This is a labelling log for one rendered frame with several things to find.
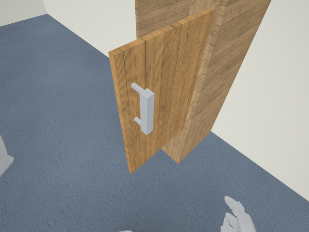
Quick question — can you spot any handle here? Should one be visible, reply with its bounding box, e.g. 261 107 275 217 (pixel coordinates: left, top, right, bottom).
131 83 155 135

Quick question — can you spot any robot left hand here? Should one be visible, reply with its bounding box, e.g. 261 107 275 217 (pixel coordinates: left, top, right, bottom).
0 135 14 177

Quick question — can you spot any robot right hand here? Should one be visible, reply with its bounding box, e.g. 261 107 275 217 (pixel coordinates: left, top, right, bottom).
221 196 257 232

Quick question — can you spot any cupboard door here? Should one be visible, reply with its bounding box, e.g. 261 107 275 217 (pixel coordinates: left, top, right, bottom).
108 8 215 174

